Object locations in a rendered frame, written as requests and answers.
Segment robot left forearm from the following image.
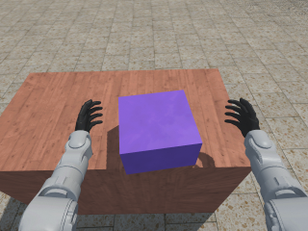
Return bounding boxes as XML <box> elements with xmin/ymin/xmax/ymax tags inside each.
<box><xmin>17</xmin><ymin>130</ymin><xmax>92</xmax><ymax>231</ymax></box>

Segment pedestal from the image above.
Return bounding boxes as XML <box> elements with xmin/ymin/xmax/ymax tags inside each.
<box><xmin>0</xmin><ymin>68</ymin><xmax>252</xmax><ymax>216</ymax></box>

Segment carton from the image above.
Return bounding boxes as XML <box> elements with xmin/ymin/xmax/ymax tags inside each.
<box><xmin>118</xmin><ymin>90</ymin><xmax>203</xmax><ymax>175</ymax></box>

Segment robot left hand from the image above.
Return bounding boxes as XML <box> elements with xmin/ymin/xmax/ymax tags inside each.
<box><xmin>74</xmin><ymin>99</ymin><xmax>103</xmax><ymax>132</ymax></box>

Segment right robot upper arm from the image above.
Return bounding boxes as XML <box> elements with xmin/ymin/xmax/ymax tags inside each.
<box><xmin>264</xmin><ymin>196</ymin><xmax>308</xmax><ymax>231</ymax></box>

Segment robot right hand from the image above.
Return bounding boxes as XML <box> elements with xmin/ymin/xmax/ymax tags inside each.
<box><xmin>224</xmin><ymin>98</ymin><xmax>261</xmax><ymax>138</ymax></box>

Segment left robot upper arm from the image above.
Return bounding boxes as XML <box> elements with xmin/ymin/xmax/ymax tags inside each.
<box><xmin>20</xmin><ymin>196</ymin><xmax>79</xmax><ymax>231</ymax></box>

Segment robot right forearm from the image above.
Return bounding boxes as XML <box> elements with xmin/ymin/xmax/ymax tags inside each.
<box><xmin>244</xmin><ymin>129</ymin><xmax>308</xmax><ymax>203</ymax></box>

